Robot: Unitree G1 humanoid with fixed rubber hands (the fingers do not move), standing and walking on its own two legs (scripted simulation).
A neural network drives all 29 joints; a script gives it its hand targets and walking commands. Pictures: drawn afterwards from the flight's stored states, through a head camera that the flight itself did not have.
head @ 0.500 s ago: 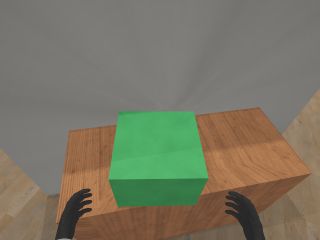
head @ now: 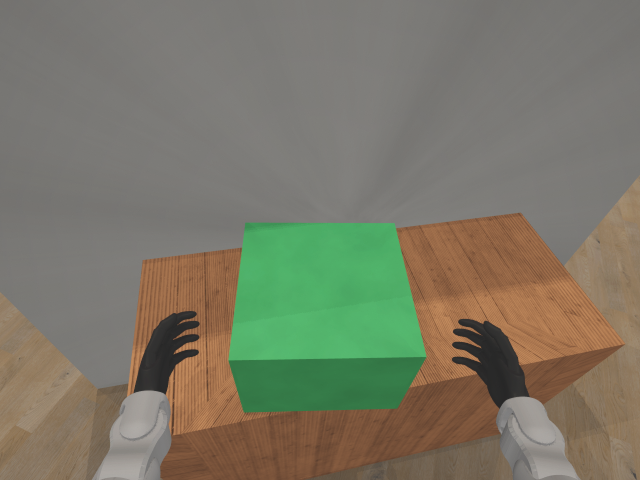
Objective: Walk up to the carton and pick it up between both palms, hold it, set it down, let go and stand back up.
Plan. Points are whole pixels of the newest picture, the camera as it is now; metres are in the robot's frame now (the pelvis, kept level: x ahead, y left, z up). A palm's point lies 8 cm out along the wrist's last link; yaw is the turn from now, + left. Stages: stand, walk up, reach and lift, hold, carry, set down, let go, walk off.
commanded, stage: reach and lift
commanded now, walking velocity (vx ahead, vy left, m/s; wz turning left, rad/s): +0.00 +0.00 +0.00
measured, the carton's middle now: (321, 315) +0.41 +0.00 -0.10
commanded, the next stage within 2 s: none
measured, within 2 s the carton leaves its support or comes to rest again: neither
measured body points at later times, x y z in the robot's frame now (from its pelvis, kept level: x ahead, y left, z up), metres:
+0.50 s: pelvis +0.00 +0.00 +0.00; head +0.04 +0.02 +0.45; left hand +0.37 +0.21 +0.03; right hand +0.38 -0.24 +0.04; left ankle +0.02 +0.14 -0.74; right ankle -0.02 -0.09 -0.74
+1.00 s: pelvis -0.01 +0.00 -0.02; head +0.06 +0.01 +0.43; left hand +0.41 +0.22 +0.02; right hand +0.43 -0.24 +0.04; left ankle +0.02 +0.14 -0.74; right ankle -0.02 -0.09 -0.74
